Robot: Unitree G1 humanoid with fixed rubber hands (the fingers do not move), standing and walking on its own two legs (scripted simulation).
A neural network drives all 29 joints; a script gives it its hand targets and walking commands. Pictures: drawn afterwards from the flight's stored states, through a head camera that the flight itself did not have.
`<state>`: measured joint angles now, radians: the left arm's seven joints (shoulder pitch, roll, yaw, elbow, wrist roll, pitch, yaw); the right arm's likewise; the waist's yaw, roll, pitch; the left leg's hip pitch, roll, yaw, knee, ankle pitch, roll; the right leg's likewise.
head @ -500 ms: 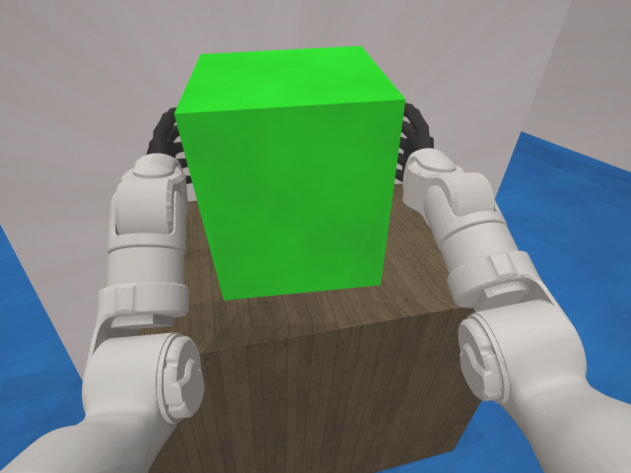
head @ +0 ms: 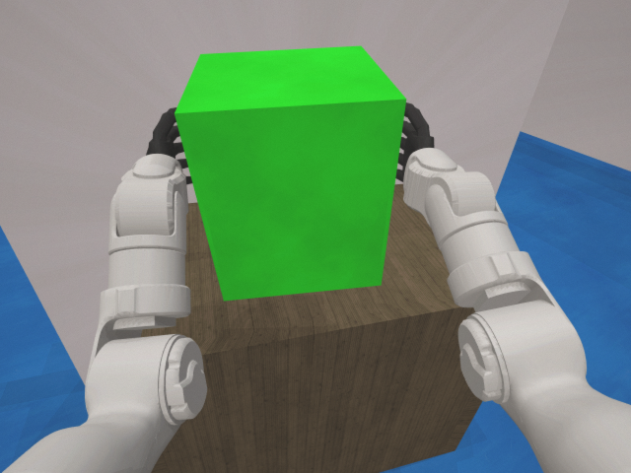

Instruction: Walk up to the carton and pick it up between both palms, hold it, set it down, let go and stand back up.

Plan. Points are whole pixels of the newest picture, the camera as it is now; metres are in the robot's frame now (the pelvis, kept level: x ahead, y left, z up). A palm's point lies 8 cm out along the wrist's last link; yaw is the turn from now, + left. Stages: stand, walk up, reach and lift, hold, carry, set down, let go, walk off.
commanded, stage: hold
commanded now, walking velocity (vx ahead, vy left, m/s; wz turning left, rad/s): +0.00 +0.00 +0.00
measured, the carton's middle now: (292, 172) +0.41 +0.02 +0.25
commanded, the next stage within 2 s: none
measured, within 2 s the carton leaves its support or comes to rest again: neither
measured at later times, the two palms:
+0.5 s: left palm (169, 175) +0.37 +0.16 +0.27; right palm (416, 162) +0.38 -0.13 +0.28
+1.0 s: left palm (172, 182) +0.38 +0.16 +0.26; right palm (413, 169) +0.39 -0.13 +0.27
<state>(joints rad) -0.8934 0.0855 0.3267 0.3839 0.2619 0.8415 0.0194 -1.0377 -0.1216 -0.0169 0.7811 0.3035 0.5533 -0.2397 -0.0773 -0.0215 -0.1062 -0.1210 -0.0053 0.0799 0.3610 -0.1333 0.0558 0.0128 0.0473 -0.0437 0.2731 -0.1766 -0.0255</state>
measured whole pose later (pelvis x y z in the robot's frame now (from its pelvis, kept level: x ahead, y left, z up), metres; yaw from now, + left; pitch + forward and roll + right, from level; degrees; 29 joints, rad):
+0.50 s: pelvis +0.00 +0.00 +0.00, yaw +1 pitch -5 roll -2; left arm -0.89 0.08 0.32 0.42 0.24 0.83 0.04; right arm -1.07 -0.13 -0.03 0.85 0.30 0.55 -0.23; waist -0.09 -0.01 -0.12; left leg -0.15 -0.01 0.06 0.37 -0.13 0.06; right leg -0.02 0.04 -0.06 0.29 -0.19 -0.02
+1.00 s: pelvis +0.01 +0.00 +0.00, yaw +1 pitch -6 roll -2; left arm -0.82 0.05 0.32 0.26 0.25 0.88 0.05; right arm -1.00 -0.15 0.03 0.70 0.36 0.59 -0.25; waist -0.10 -0.01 -0.08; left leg -0.14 -0.01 0.07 0.39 -0.16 0.06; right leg 0.01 0.04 -0.05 0.28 -0.20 -0.02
